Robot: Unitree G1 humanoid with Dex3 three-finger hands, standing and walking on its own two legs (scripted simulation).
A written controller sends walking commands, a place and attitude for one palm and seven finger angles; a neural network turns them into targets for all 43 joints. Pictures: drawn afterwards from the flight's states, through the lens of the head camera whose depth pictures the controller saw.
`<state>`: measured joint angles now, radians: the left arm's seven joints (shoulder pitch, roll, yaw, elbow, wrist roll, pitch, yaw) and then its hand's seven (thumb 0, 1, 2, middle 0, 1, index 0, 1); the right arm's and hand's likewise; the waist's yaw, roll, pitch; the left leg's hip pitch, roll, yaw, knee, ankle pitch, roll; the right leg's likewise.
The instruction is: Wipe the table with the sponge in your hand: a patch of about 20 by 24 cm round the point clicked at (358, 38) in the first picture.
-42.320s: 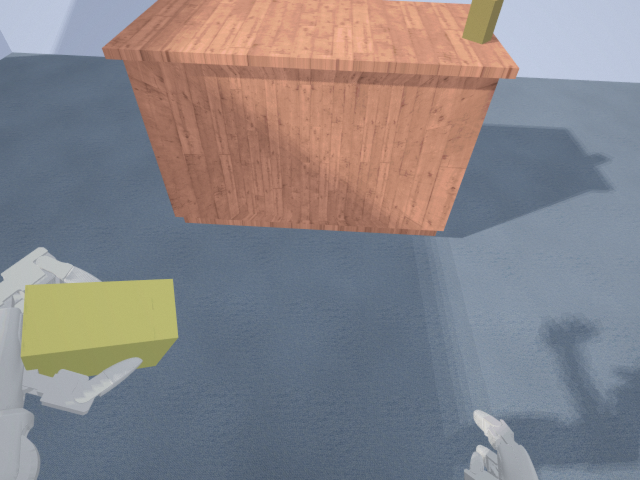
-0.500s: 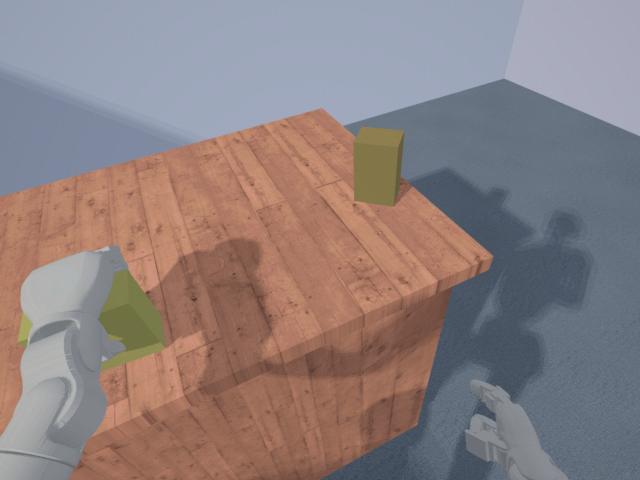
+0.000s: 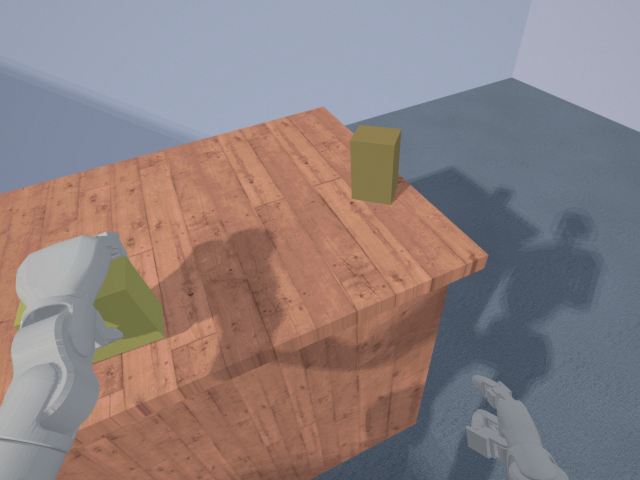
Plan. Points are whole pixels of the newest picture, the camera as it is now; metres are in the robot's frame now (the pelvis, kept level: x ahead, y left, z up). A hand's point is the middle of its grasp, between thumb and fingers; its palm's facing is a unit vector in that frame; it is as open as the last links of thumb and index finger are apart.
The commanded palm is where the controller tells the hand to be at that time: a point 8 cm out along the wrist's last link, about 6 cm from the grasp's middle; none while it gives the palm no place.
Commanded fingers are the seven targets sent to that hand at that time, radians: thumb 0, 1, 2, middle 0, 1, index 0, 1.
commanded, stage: lift the sponge slowly off the table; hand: left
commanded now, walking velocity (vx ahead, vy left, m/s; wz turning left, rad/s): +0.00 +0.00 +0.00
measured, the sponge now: (105, 321) +0.25 +0.32 +0.09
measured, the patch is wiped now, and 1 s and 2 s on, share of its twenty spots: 0.95 0.95 0.95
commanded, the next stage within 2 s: bring the sponge back beside the body in 1.40 s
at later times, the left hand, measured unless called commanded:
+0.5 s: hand (80, 276) +0.26 +0.32 +0.17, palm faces +0.13 -0.05 -0.99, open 9.8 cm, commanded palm +0.22 +0.32 +0.24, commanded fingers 0.00 0.10 1.30 -1.20 -1.60 -1.20 -1.60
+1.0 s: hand (83, 244) +0.28 +0.31 +0.20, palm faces +0.16 -0.05 -0.99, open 9.8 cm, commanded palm +0.22 +0.32 +0.27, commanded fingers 0.00 0.10 1.30 -1.20 -1.60 -1.20 -1.60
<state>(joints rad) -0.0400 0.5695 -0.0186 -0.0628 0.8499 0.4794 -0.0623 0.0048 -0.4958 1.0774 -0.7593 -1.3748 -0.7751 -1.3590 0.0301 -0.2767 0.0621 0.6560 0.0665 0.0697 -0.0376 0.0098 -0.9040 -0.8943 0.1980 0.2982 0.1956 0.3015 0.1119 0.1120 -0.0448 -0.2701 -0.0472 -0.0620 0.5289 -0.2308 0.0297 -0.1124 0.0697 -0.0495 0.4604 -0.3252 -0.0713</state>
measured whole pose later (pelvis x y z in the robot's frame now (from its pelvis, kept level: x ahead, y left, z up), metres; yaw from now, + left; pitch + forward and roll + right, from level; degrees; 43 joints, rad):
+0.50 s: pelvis -0.01 -0.01 +0.00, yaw +0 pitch -3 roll -1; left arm -0.15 0.62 0.00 -0.04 0.84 0.48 -0.13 0.00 -0.50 1.08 -0.76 -1.37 -0.78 -1.36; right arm 0.01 -0.28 0.07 0.66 0.08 0.07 -0.05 0.01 -0.90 -0.89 0.20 0.30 0.20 0.30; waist 0.12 0.12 -0.03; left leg -0.25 -0.04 -0.07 0.51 -0.20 0.02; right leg -0.10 0.08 -0.05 0.45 -0.30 -0.08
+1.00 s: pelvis -0.02 +0.00 +0.00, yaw +0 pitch -3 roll +0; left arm -0.27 0.63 -0.03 -0.03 0.84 0.52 -0.18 0.00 -0.50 1.08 -0.76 -1.37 -0.78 -1.36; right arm 0.00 -0.28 0.08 0.66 0.09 0.05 -0.05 0.01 -0.90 -0.89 0.20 0.30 0.20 0.30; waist 0.12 0.13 -0.03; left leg -0.25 -0.05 -0.06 0.49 -0.18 0.03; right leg -0.11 0.07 -0.05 0.45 -0.29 -0.07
